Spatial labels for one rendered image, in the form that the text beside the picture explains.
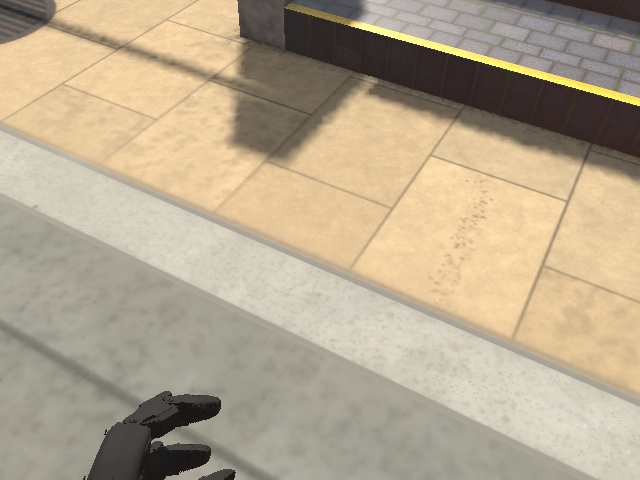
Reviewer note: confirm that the robot left hand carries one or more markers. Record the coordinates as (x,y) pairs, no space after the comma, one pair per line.
(126,452)

